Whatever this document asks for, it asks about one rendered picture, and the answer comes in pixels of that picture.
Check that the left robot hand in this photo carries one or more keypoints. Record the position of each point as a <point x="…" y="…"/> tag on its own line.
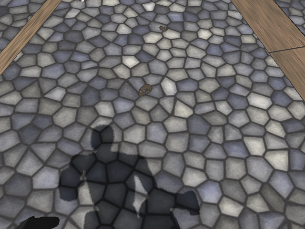
<point x="39" y="223"/>

